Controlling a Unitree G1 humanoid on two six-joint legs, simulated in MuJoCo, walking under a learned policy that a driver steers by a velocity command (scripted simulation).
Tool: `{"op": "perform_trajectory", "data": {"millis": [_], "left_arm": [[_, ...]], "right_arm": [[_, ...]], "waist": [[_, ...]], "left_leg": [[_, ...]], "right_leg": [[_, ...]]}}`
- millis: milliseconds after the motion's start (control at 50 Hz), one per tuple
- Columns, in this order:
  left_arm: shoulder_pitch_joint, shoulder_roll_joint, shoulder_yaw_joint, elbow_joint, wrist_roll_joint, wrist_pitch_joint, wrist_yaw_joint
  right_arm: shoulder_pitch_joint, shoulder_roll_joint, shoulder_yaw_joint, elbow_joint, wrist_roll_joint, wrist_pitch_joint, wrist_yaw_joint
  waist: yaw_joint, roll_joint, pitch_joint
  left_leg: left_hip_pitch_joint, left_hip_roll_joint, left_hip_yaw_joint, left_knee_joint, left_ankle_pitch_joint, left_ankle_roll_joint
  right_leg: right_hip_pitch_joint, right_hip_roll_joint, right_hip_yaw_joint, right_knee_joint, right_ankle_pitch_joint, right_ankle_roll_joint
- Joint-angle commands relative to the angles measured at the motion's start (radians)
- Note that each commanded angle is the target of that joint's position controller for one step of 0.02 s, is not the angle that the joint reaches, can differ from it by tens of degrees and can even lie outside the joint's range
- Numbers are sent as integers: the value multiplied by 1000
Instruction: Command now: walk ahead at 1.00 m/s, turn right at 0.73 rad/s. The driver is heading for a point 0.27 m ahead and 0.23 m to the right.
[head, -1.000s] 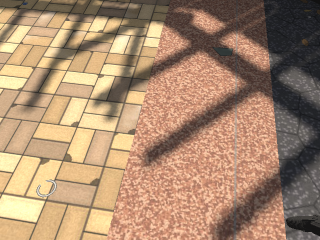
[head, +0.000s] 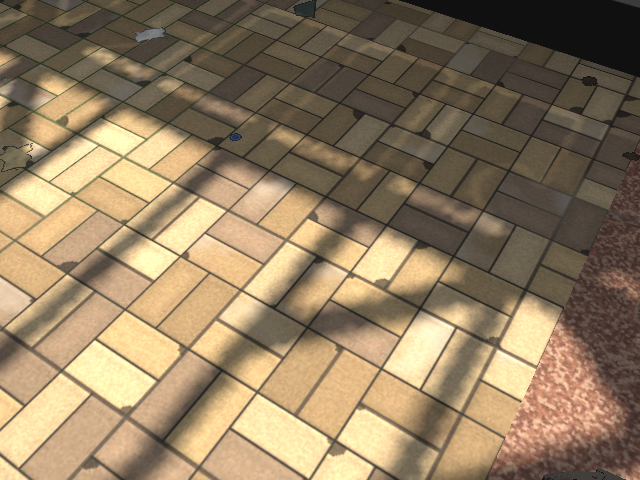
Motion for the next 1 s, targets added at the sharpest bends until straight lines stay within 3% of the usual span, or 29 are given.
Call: {"op": "perform_trajectory", "data": {"millis": [20,40,80,120,180,220,240,280,300,320,340,360,380,400,420,460,520,580,660,720,740,760,780,800,820,840,880,920,1000], "left_arm": [[-121,59,11,-116,22,10,-19],[-136,38,6,-127,27,26,-27],[-222,19,1,-166,31,46,-38],[-304,11,-8,-214,33,48,-50],[-414,18,-25,-262,25,44,-74],[-463,7,-37,-275,33,39,-83],[-427,18,-35,-254,41,33,-81],[-180,66,-16,-174,58,16,-65],[11,100,2,-105,66,9,-47],[34,154,22,-70,67,9,-18],[-111,310,38,-189,2,6,6],[-97,264,44,-221,8,12,5],[-132,239,42,-212,8,9,-3],[-231,203,35,-209,-16,-4,-7],[-298,154,19,-216,-20,-14,-4],[-321,130,13,-211,6,-32,-8],[-328,103,8,-177,6,-42,-1],[-339,85,6,-162,0,-15,24],[-283,75,3,-116,2,13,33],[-289,69,0,-91,2,22,29],[-297,61,-5,-85,-4,22,29],[-256,50,-8,-77,3,15,29],[-146,29,-11,-64,22,2,25],[-94,5,-21,-36,14,0,28],[-137,35,-16,-36,6,13,28],[-177,42,-11,-44,0,35,31],[-190,29,-11,-28,3,83,36],[-208,62,-2,-9,12,100,40],[-218,42,-6,18,12,69,50]], "right_arm": [[187,-119,-55,20,14,-13,-13],[197,-113,-55,41,25,-23,-11],[229,-89,-53,80,42,-41,-3],[227,-78,-51,101,42,-52,-1],[196,-105,-58,118,39,-58,-7],[236,-142,-61,137,41,-59,-13],[267,-165,-65,146,45,-56,-19],[253,-244,-80,139,49,-33,-32],[231,-243,-77,131,54,-26,-33],[262,-189,-70,140,51,-22,-20],[441,-110,-37,91,37,-44,-8],[416,-222,-48,80,82,-62,4],[308,-244,-57,64,119,-60,-3],[245,-211,-55,42,113,-50,-21],[233,-198,-56,60,99,-29,-37],[276,-182,-67,70,82,13,-49],[244,-103,-60,52,63,25,-57],[183,-68,-52,48,54,18,-48],[59,-79,-53,22,63,10,-23],[34,-111,-66,10,51,2,-9],[68,-116,-71,23,43,-2,-7],[87,-152,-81,30,33,-7,-10],[68,-192,-85,16,20,-6,-17],[90,-116,-69,24,17,7,-21],[106,-58,-55,35,31,20,-19],[85,-52,-51,43,41,34,-16],[-23,-84,-59,29,50,54,-11],[-48,-98,-68,14,51,55,-6],[-29,-61,-67,49,50,41,-18]], "waist": [[-115,106,21],[-97,135,44],[-86,110,80],[-69,100,92],[-53,67,130],[-58,42,151],[-45,41,121],[77,81,-25],[154,81,-122],[122,-14,-133],[-39,-342,-304],[50,-145,-608],[43,10,-477],[-23,109,-253],[-65,148,-141],[-118,111,-59],[-130,35,-63],[-108,-7,-106],[-46,-40,-91],[-59,-50,-64],[-87,-40,-69],[-79,4,-85],[-8,111,-133],[-30,195,-235],[-60,200,-262],[-57,184,-240],[-17,133,-143],[-49,50,-41],[-64,56,-75]], "left_leg": [[367,285,-363,-399,-143,118],[333,283,-296,-415,-60,113],[340,270,-173,-441,134,104],[334,242,-37,-463,300,88],[268,178,150,-520,416,54],[255,169,210,-482,755,40],[295,168,211,-399,1019,39],[299,197,185,-49,1229,39],[235,191,179,205,1112,36],[76,60,185,550,319,13],[-255,-23,18,976,-409,-42],[-308,-29,-196,1064,-382,-47],[-300,9,-180,978,-282,-49],[-324,51,-141,868,-218,-61],[-299,85,-125,828,-197,-74],[-149,113,-126,734,-163,-81],[-104,95,-94,515,-59,-87],[-86,65,-67,266,176,-85],[-68,46,-84,58,316,-71],[-39,28,-85,-58,249,-26],[35,17,-75,-145,326,-1],[140,60,-121,-170,653,28],[302,177,-223,-98,998,107],[402,266,-315,-81,1025,228],[393,290,-370,-113,904,263],[345,281,-387,-146,713,253],[157,207,-327,-192,341,165],[99,96,-198,-194,64,78],[215,72,-163,-123,303,76]], "right_leg": [[-470,-104,15,113,75,5],[-467,-122,13,95,79,14],[-525,-138,1,83,110,19],[-543,-137,-25,27,201,16],[-407,-107,-119,-231,355,-10],[-246,-37,-208,-400,398,-44],[-161,28,-248,-434,398,-51],[135,107,-211,-509,360,-79],[362,97,-139,-578,457,-113],[506,6,-46,-622,570,-127],[847,-299,382,-447,1281,-256],[941,-412,586,-592,1058,-399],[755,-369,544,-711,856,-371],[515,-320,456,-768,755,-311],[332,-295,382,-795,762,-280],[62,-240,253,-844,850,-247],[-22,-162,94,-860,993,-215],[46,-90,-12,-835,954,-151],[135,-125,20,-813,782,-130],[170,-161,78,-726,714,-118],[159,-143,80,-676,660,-91],[127,-86,63,-618,547,-44],[20,-9,45,-552,286,10],[-35,19,24,-472,43,65],[-31,7,16,-451,-99,90],[-22,-5,13,-468,-142,100],[80,-25,2,-643,-15,91],[25,-21,15,-696,-19,47],[26,-37,27,-717,86,37]]}}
